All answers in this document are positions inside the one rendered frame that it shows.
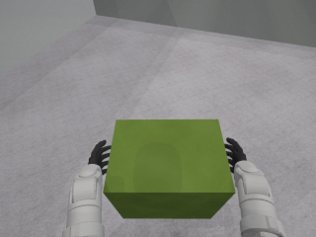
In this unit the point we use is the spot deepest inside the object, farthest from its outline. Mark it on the robot left hand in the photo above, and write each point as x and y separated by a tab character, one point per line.
97	156

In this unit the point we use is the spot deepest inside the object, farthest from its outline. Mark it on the right robot forearm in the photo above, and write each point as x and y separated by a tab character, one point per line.
256	202

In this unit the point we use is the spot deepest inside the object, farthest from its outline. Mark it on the carton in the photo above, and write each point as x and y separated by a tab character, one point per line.
168	169

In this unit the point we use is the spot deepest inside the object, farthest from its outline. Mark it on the left robot forearm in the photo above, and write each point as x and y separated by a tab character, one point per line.
84	211

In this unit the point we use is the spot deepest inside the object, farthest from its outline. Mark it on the robot right hand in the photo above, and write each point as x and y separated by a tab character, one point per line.
237	153

